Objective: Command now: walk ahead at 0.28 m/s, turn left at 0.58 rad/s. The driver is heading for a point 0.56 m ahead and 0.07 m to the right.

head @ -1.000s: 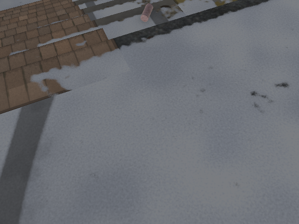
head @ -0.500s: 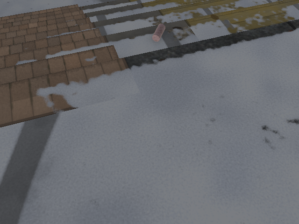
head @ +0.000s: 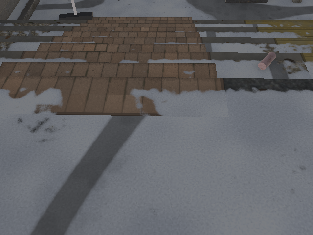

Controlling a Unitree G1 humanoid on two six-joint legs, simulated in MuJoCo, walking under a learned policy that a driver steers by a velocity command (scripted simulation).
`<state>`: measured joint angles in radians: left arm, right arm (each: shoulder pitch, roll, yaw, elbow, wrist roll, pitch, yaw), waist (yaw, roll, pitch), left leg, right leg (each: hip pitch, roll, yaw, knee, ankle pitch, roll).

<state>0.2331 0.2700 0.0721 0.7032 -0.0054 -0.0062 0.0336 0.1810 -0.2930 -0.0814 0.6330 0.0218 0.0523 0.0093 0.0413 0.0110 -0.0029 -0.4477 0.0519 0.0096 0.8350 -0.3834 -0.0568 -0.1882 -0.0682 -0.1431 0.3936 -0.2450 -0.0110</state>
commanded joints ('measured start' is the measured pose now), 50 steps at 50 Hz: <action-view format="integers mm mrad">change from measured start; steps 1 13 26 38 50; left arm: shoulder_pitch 4 -65 -238 -44 18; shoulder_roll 217 140 84 146 133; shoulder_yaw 68 25 -9 23 9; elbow -40 -24 -99 -92 0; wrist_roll -16 -6 -18 -4 -3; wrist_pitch -24 -76 -75 -65 -23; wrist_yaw -16 -79 -122 -52 -20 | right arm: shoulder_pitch -89 97 182 102 -14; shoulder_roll -79 -114 -179 -124 -108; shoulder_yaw -15 -5 -21 14 8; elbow -100 -16 96 -19 -32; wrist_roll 3 -31 -17 -37 -45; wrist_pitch -31 -121 -115 -163 -170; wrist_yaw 17 -6 -43 -16 1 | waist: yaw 23 -57 -81 -73 -39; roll -169 102 96 -30 -111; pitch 14 36 48 -8 -79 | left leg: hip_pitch -14 446 601 -159 102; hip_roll -9 183 198 61 -43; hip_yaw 59 -192 123 -97 -49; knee -147 -646 -542 307 -369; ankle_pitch -18 401 1074 59 498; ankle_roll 57 265 160 18 61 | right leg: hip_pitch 62 -645 -433 -32 28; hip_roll -248 -66 99 -78 -39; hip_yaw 203 159 50 516 403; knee -194 707 188 -191 120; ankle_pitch -153 81 215 233 423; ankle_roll -178 21 -78 -322 -136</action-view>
